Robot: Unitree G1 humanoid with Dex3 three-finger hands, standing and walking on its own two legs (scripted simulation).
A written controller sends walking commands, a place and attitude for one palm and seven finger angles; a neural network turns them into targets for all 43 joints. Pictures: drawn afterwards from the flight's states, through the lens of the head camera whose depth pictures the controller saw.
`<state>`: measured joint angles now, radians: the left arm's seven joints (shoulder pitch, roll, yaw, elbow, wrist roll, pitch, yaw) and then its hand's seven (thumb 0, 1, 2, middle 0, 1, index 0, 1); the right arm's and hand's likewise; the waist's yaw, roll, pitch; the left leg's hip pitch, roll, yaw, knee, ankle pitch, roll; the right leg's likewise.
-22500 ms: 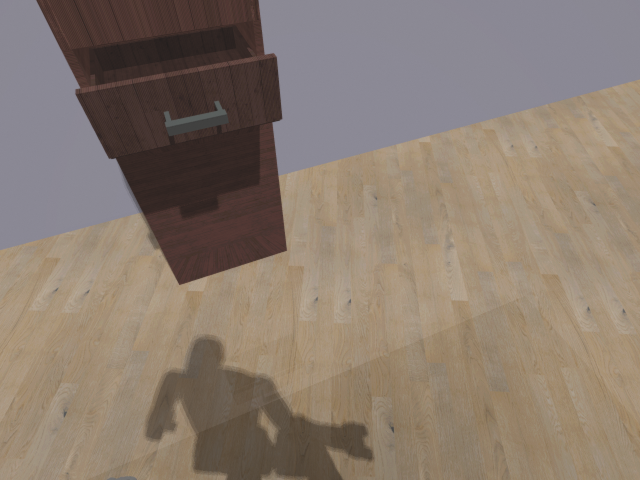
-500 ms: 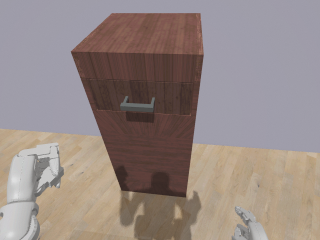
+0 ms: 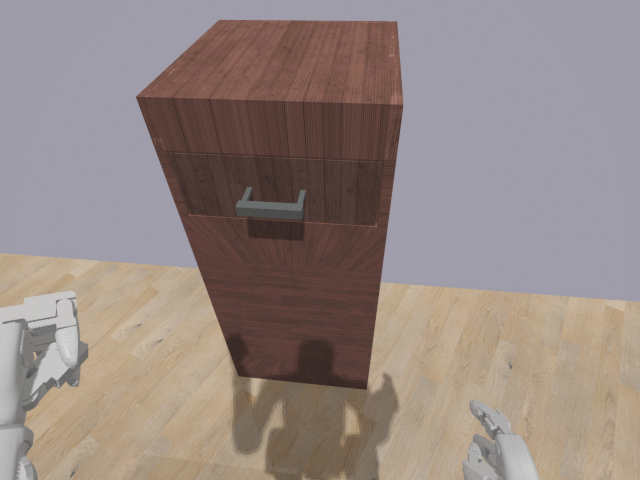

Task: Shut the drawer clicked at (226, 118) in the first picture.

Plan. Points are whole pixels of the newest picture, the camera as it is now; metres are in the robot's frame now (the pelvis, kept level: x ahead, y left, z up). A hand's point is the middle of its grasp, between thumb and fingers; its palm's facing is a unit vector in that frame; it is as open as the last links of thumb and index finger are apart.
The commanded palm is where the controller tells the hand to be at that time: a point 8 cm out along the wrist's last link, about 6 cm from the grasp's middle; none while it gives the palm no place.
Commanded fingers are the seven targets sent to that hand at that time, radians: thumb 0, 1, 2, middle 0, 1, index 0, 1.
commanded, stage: step back with the hand held close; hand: left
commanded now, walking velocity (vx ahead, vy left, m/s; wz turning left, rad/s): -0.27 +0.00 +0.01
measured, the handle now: (272, 202) +0.57 +0.16 +0.03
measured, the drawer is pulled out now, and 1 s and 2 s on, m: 0.00 0.00 0.00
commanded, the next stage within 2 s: stop stepping back and stand still in 1.24 s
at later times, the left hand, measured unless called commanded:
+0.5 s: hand (53, 391) +0.15 +0.26 +0.15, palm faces +0.34 -0.81 -0.48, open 3.2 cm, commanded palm +0.09 +0.30 +0.17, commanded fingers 0.00 0.90 0.90 -1.40 -1.60 -1.40 -1.60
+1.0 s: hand (12, 479) +0.08 +0.24 +0.15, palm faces +0.33 -0.82 -0.46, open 3.2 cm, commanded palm +0.01 +0.29 +0.17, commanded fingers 0.00 0.90 0.90 -1.40 -1.60 -1.40 -1.60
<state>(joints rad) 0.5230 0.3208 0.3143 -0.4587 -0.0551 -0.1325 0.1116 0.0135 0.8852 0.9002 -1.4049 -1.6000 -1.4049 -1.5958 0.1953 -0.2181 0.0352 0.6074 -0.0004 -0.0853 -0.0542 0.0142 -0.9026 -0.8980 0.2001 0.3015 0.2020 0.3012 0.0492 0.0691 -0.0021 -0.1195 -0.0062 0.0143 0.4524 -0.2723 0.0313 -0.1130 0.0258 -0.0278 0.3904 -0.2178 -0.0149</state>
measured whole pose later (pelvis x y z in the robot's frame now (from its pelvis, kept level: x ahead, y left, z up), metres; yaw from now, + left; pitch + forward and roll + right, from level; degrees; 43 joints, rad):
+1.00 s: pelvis -0.11 +0.01 -0.02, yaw +1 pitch +1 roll -2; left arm 0.61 0.40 0.38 -0.63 -0.02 -0.27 0.12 0.01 0.88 0.90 -1.41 -1.60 -1.41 -1.60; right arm 0.16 -0.20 -0.01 0.57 0.00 -0.06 -0.05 0.01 -0.90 -0.90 0.20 0.30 0.20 0.30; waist -0.01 -0.01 0.05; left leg -0.48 -0.02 0.00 0.65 -0.26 0.03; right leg -0.38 0.06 0.06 0.57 -0.21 0.01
